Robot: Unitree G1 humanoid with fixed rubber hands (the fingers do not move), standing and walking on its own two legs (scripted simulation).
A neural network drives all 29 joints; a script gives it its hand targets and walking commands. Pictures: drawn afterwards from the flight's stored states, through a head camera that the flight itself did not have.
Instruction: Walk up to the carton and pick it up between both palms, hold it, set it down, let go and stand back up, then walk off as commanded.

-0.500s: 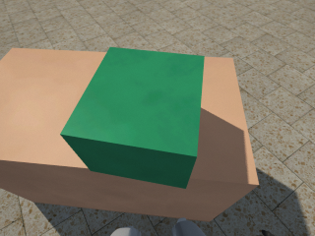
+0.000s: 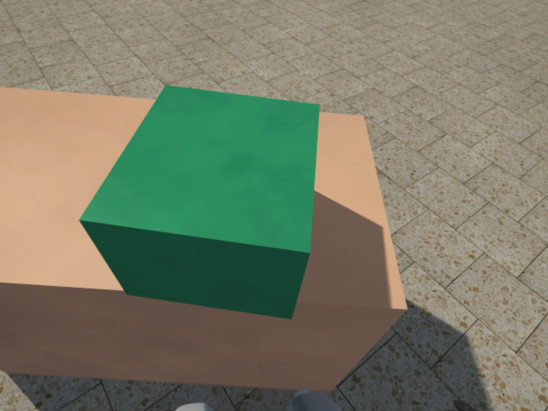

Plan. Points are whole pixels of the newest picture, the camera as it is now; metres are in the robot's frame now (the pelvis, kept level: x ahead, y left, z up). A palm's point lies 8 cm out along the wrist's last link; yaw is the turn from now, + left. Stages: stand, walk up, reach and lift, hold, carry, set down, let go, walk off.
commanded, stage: walk up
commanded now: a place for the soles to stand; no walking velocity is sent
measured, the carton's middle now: (225, 197) +0.45 +0.09 +0.05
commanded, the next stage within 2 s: none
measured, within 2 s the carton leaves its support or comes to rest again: neither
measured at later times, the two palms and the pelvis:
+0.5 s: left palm out of the picture +0.06 +0.32 -0.10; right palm out of the picture +0.09 -0.30 -0.10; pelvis -0.01 +0.00 +0.00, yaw -1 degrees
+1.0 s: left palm out of the picture +0.08 +0.31 -0.10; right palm out of the picture +0.08 -0.30 -0.09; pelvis -0.01 +0.01 +0.01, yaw -3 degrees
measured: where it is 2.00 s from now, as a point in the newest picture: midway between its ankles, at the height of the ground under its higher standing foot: outside the picture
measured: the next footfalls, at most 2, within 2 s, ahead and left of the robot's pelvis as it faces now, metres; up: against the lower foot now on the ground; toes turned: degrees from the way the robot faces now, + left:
left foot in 0.26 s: +0.05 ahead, +0.10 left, +0.00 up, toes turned +1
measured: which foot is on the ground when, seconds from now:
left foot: down 0.00-0.00, up 0.02-0.24, down 0.26-1.00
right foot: down 0.00-1.00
